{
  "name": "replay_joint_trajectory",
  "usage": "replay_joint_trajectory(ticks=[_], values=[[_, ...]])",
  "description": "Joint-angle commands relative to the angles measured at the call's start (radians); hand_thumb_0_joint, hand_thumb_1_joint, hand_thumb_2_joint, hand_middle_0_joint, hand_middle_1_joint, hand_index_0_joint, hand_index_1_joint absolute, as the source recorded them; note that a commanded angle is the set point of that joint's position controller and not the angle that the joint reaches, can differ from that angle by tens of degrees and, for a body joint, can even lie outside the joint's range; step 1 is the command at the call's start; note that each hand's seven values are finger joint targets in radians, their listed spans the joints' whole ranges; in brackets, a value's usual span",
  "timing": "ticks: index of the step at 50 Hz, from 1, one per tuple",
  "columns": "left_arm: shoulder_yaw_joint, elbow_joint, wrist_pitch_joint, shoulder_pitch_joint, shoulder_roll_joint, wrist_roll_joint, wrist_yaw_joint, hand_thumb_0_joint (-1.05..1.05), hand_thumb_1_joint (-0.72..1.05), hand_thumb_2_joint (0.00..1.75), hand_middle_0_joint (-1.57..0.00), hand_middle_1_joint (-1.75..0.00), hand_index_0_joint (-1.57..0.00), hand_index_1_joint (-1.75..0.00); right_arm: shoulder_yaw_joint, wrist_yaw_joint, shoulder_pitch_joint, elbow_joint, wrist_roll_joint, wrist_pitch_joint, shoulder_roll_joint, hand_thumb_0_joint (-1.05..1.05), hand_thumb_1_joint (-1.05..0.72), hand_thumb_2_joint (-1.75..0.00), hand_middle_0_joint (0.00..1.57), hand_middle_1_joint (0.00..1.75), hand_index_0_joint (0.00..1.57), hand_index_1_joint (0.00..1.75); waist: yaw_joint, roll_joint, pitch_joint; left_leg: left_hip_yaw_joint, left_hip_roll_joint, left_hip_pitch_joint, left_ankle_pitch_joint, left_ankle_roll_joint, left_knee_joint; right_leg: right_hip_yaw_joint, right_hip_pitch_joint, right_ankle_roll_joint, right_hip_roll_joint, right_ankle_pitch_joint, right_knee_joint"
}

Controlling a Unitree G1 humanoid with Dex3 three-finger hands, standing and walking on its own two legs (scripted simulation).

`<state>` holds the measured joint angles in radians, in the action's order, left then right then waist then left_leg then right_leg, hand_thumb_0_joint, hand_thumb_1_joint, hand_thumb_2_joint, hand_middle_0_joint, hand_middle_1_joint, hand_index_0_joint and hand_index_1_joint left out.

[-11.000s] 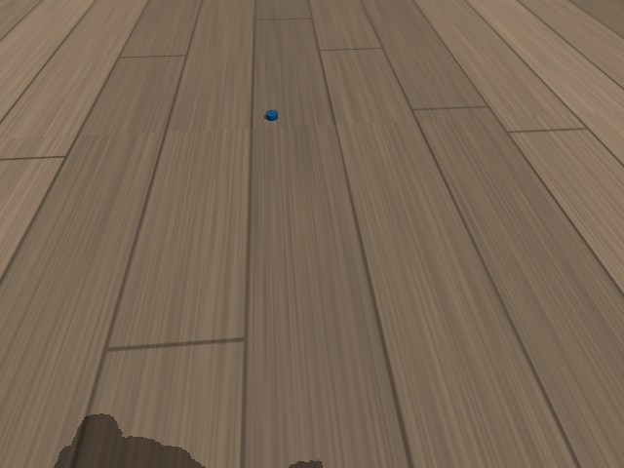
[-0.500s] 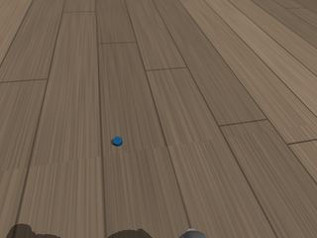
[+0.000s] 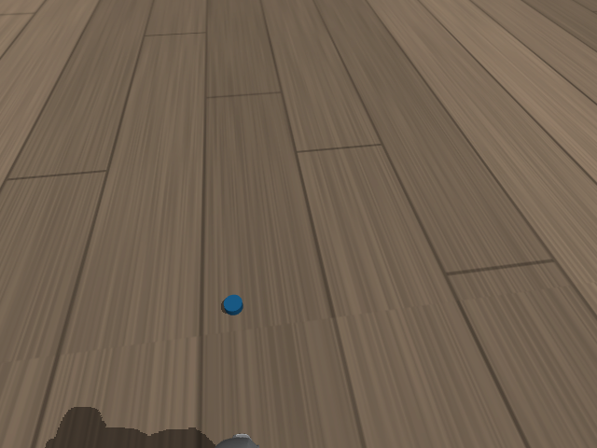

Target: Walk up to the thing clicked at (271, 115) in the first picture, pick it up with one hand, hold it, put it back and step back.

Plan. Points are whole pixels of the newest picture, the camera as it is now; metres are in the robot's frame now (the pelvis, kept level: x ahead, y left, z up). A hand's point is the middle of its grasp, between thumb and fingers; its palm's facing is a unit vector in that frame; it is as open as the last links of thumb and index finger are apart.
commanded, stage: walk up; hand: left
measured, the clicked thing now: (233, 304) +0.72 +0.26 -0.75
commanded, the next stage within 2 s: none
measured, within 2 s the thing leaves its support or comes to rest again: neither
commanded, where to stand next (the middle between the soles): +0.34 -0.02 m, yaw +1 degrees
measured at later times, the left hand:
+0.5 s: hand (143, 379) +0.25 +0.26 -0.13, palm faces -0.10 -0.92 -0.38, open 7.4 cm
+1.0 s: hand (169, 354) +0.30 +0.24 -0.17, palm faces +0.00 -0.93 -0.36, open 7.4 cm
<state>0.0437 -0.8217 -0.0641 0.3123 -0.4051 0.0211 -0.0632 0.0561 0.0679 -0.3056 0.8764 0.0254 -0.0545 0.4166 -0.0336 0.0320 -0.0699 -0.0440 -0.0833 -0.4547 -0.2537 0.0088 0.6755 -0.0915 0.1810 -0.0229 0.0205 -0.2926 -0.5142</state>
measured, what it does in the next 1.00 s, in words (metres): walks ahead: left foot, then right foot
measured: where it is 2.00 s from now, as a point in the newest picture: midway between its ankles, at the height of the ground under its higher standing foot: (313, 446)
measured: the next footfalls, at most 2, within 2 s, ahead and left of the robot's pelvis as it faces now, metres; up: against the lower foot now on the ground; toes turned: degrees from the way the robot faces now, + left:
left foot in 0.06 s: +0.17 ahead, +0.13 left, +0.00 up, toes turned +6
right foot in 0.52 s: +0.30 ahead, -0.16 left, +0.00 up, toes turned -1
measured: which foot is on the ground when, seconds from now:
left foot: up 0.00-0.04, down 0.06-0.52, up 0.54-0.80, down 0.82-1.00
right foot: down 0.00-0.08, up 0.10-0.50, down 0.52-1.00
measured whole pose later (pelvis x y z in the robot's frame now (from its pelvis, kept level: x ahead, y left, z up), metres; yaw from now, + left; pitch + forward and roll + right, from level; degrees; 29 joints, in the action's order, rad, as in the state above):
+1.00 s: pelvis +0.23 -0.02 -0.01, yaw +1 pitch -3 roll -1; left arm 0.00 -0.98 -0.01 0.15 -0.39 0.00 0.00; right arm 0.01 0.02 -0.14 0.97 0.00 0.00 0.38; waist -0.01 -0.01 -0.11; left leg -0.02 -0.03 -0.37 -0.27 0.01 0.68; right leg -0.03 0.31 0.01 0.03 -0.28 -0.65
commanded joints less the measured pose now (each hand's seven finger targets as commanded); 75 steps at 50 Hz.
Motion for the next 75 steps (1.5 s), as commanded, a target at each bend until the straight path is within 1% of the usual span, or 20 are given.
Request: replay_joint_trajectory(ticks=[1, 2, 3, 4, 5, 10, 19, 23, 25, 26, 27, 28, 32, 38, 40, 41, 42, 43, 49, 75], values=[[0.077, 0.089, -0.017, -0.069, -0.257, -0.004, 0.011, 0.00, 0.90, 0.90, -0.20, -0.30, -0.20, -0.30, 0.077, -0.015, -0.084, -0.040, -0.004, -0.048, 0.193, 0.00, -0.90, -0.90, 0.20, 0.30, 0.20, 0.30, 0.069, -0.095, 0.042, -0.046, 0.041, 0.303, 0.080, 0.011, -0.112, 0.147, 0.223, -0.153, 0.201, -0.180, 0.100], [0.062, 0.088, -0.013, -0.050, -0.221, 0.001, 0.014, 0.00, 0.90, 0.90, -0.20, -0.30, -0.20, -0.30, 0.086, -0.025, -0.150, -0.020, -0.002, -0.054, 0.213, 0.00, -0.90, -0.90, 0.20, 0.30, 0.20, 0.30, 0.097, -0.023, 0.076, -0.040, 0.057, 0.411, 0.011, 0.023, -0.133, 0.111, 0.263, -0.131, 0.161, -0.153, -0.037], [0.042, 0.090, -0.010, -0.020, -0.162, -0.002, 0.013, 0.00, 0.90, 0.90, -0.20, -0.30, -0.20, -0.30, 0.104, -0.037, -0.224, -0.005, 0.004, -0.061, 0.274, 0.00, -0.90, -0.90, 0.20, 0.30, 0.20, 0.30, 0.134, 0.165, 0.096, 0.156, -0.056, 0.518, -0.202, 0.067, -0.245, 0.044, 0.392, -0.090, 0.087, -0.122, -0.312], [0.042, 0.084, -0.002, 0.016, -0.139, -0.019, 0.016, 0.00, 0.90, 0.90, -0.20, -0.30, -0.20, -0.30, 0.117, -0.044, -0.240, -0.036, 0.008, -0.067, 0.357, 0.00, -0.90, -0.90, 0.20, 0.30, 0.20, 0.30, 0.128, 0.267, 0.072, 0.671, -0.312, 0.518, -0.470, 0.166, -0.478, 0.036, 0.569, -0.033, -0.058, -0.220, -0.553], [0.067, 0.057, 0.008, 0.007, -0.246, -0.008, 0.032, 0.00, 0.90, 0.90, -0.20, -0.30, -0.20, -0.30, 0.121, -0.041, -0.182, -0.060, -0.020, -0.064, 0.366, 0.00, -0.90, -0.90, 0.20, 0.30, 0.20, 0.30, 0.113, 0.138, 0.033, 0.747, -0.375, 0.436, -0.502, 0.248, -0.485, 0.156, 0.549, -0.040, 0.009, -0.246, -0.640], [0.063, -0.014, 0.013, 0.069, -0.225, -0.011, 0.020, 0.00, 0.90, 0.90, -0.20, -0.30, -0.20, -0.30, 0.077, -0.052, -0.072, -0.083, -0.022, -0.068, 0.267, 0.00, -0.90, -0.90, 0.20, 0.30, 0.20, 0.30, 0.046, 0.101, 0.022, 0.269, -0.215, 0.299, -0.018, 0.191, -0.422, 0.157, 0.408, -0.001, 0.080, -0.047, -0.525], [0.067, 0.020, 0.015, -0.077, -0.184, -0.004, -0.014, 0.00, 0.90, 0.90, -0.20, -0.30, -0.20, -0.30, 0.084, -0.043, -0.067, -0.103, -0.018, -0.056, 0.290, 0.00, -0.90, -0.90, 0.20, 0.30, 0.20, 0.30, 0.069, 0.122, -0.023, 0.150, -0.186, 0.249, -0.139, 0.202, -0.432, 0.072, 0.311, 0.013, 0.088, 0.086, -0.182], [0.074, -0.020, -0.006, -0.016, -0.176, -0.008, -0.003, 0.00, 0.90, 0.90, -0.20, -0.30, -0.20, -0.30, 0.072, -0.041, -0.037, -0.116, -0.019, -0.039, 0.275, 0.00, -0.90, -0.90, 0.20, 0.30, 0.20, 0.30, 0.018, 0.074, 0.013, 0.099, -0.164, 0.156, -0.007, 0.167, -0.272, 0.017, 0.057, 0.002, 0.020, 0.120, -0.042], [0.095, -0.050, -0.023, 0.084, -0.231, -0.002, 0.017, 0.00, 0.90, 0.90, -0.20, -0.30, -0.20, -0.30, 0.038, -0.044, -0.087, -0.115, -0.018, -0.030, 0.187, 0.00, -0.90, -0.90, 0.20, 0.30, 0.20, 0.30, -0.027, -0.112, 0.080, 0.020, -0.070, 0.045, -0.018, 0.117, 0.017, 0.090, -0.172, -0.021, 0.033, 0.015, 0.048], [0.105, -0.036, -0.031, 0.095, -0.302, 0.004, 0.037, 0.00, 0.90, 0.90, -0.20, -0.30, -0.20, -0.30, 0.002, -0.052, -0.112, -0.126, -0.025, -0.027, 0.089, 0.00, -0.90, -0.90, 0.20, 0.30, 0.20, 0.30, -0.024, -0.348, 0.098, -0.057, 0.034, -0.053, -0.166, 0.047, 0.277, 0.441, -0.183, -0.088, 0.284, 0.005, 0.187], [0.102, -0.020, -0.025, 0.071, -0.341, -0.008, 0.041, 0.00, 0.90, 0.90, -0.20, -0.30, -0.20, -0.30, 0.023, -0.065, -0.085, -0.113, -0.022, -0.011, 0.163, 0.00, -0.90, -0.90, 0.20, 0.30, 0.20, 0.30, -0.030, -0.280, 0.043, 0.016, 0.085, -0.145, -0.306, 0.024, 0.357, 0.648, -0.116, -0.203, 0.396, -0.001, 0.261], [0.097, -0.011, -0.018, 0.051, -0.333, -0.021, 0.041, 0.00, 0.90, 0.90, -0.20, -0.30, -0.20, -0.30, 0.041, -0.072, -0.080, -0.092, -0.019, -0.005, 0.219, 0.00, -0.90, -0.90, 0.20, 0.30, 0.20, 0.30, -0.019, -0.198, 0.011, 0.076, 0.050, -0.132, -0.310, 0.024, 0.415, 0.607, -0.069, -0.253, 0.390, 0.084, 0.218], [0.065, 0.012, -0.012, -0.053, -0.266, -0.017, 0.058, 0.00, 0.90, 0.90, -0.20, -0.30, -0.20, -0.30, 0.036, -0.067, -0.125, -0.025, -0.031, 0.003, 0.192, 0.00, -0.90, -0.90, 0.20, 0.30, 0.20, 0.30, 0.033, -0.225, 0.068, 0.071, 0.018, -0.025, -0.208, 0.017, 0.304, 0.273, 0.002, -0.202, 0.259, 0.324, 0.131], [0.040, 0.009, 0.003, -0.137, -0.245, -0.020, 0.075, 0.00, 0.90, 0.90, -0.20, -0.30, -0.20, -0.30, 0.032, -0.069, -0.044, 0.016, -0.023, 0.022, 0.152, 0.00, -0.90, -0.90, 0.20, 0.30, 0.20, 0.30, 0.044, -0.192, 0.106, 0.003, 0.048, 0.185, -0.028, 0.006, 0.015, 0.177, 0.128, -0.174, 0.252, 0.487, -0.005], [0.025, 0.006, 0.017, -0.162, -0.220, -0.031, 0.077, 0.00, 0.90, 0.90, -0.20, -0.30, -0.20, -0.30, 0.041, -0.074, -0.034, 0.030, -0.017, 0.013, 0.176, 0.00, -0.90, -0.90, 0.20, 0.30, 0.20, 0.30, 0.068, -0.138, 0.120, 0.030, 0.052, 0.286, 0.152, 0.027, -0.132, 0.171, 0.201, -0.119, 0.227, 0.373, -0.094], [0.016, 0.005, 0.023, -0.153, -0.189, -0.036, 0.077, 0.00, 0.90, 0.90, -0.20, -0.30, -0.20, -0.30, 0.053, -0.078, -0.018, 0.025, -0.007, 0.007, 0.230, 0.00, -0.90, -0.90, 0.20, 0.30, 0.20, 0.30, 0.062, -0.015, 0.129, 0.162, -0.051, 0.298, 0.251, 0.056, -0.187, 0.128, 0.240, -0.066, 0.169, 0.244, -0.161], [0.010, -0.014, 0.036, -0.120, -0.163, -0.051, 0.077, 0.00, 0.90, 0.90, -0.20, -0.30, -0.20, -0.30, 0.054, -0.075, 0.094, -0.006, -0.016, 0.004, 0.283, 0.00, -0.90, -0.90, 0.20, 0.30, 0.20, 0.30, 0.011, 0.112, 0.118, 0.387, -0.198, 0.183, 0.178, 0.149, -0.272, 0.060, 0.204, -0.005, 0.024, -0.019, -0.237], [0.025, -0.059, 0.050, -0.117, -0.202, -0.045, 0.084, 0.00, 0.90, 0.90, -0.20, -0.30, -0.20, -0.30, 0.053, -0.070, 0.129, -0.004, -0.026, 0.008, 0.291, 0.00, -0.90, -0.90, 0.20, 0.30, 0.20, 0.30, 0.018, 0.130, 0.098, 0.419, -0.240, 0.083, 0.088, 0.219, -0.297, 0.069, 0.113, -0.006, 0.008, -0.227, -0.299], [0.018, -0.145, 0.025, -0.141, -0.228, -0.013, 0.080, 0.00, 0.90, 0.90, -0.20, -0.30, -0.20, -0.30, 0.004, -0.063, 0.224, 0.037, -0.033, 0.037, 0.171, 0.00, -0.90, -0.90, 0.20, 0.30, 0.20, 0.30, 0.019, 0.026, 0.084, 0.177, -0.035, 0.110, -0.045, 0.040, -0.166, 0.238, 0.096, -0.048, 0.128, -0.024, 0.067], [-0.006, -0.280, 0.025, -0.272, -0.167, -0.018, 0.070, 0.00, 0.90, 0.90, -0.20, -0.30, -0.20, -0.30, -0.012, -0.060, 0.321, 0.225, -0.027, 0.031, 0.156, 0.00, -0.90, -0.90, 0.20, 0.30, 0.20, 0.30, 0.026, -0.028, 0.127, 0.142, -0.053, 0.337, 0.190, 0.013, -0.390, 0.130, -0.067, 0.014, 0.123, 0.176, 0.249]])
